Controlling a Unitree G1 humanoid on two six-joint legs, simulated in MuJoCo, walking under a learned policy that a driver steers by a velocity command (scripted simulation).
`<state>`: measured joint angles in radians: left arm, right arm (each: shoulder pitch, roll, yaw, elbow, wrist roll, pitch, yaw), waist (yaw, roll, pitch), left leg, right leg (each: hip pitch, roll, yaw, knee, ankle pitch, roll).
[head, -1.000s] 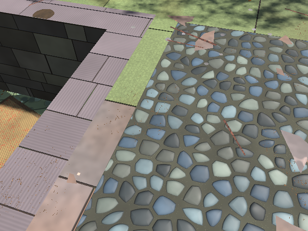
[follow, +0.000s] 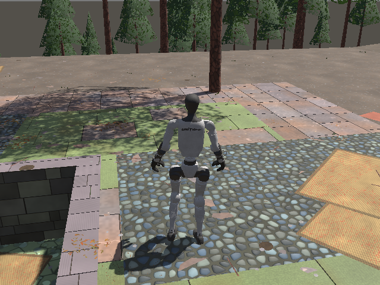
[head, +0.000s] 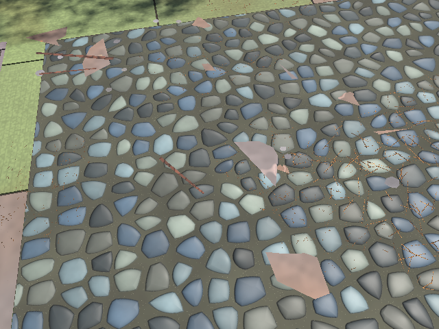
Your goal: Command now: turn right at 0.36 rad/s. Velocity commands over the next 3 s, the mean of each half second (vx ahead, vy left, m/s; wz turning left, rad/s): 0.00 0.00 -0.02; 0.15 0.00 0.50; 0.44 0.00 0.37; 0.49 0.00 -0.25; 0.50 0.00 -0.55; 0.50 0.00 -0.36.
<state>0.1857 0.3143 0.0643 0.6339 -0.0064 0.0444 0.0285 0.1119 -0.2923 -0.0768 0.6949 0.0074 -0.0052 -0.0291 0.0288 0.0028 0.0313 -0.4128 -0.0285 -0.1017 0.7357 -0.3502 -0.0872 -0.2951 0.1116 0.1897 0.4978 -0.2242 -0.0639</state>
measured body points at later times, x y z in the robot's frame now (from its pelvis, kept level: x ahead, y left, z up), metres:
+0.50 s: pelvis +0.00 +0.01 -0.01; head +0.03 +0.01 +0.44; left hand +0.12 +0.30 -0.11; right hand +0.15 -0.26 -0.11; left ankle +0.00 +0.14 -0.73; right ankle -0.02 -0.12 -0.74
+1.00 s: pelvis +0.05 +0.07 +0.01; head +0.06 +0.10 +0.46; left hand +0.14 +0.39 -0.08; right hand +0.20 -0.18 -0.08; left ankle -0.01 +0.13 -0.74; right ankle +0.19 -0.08 -0.69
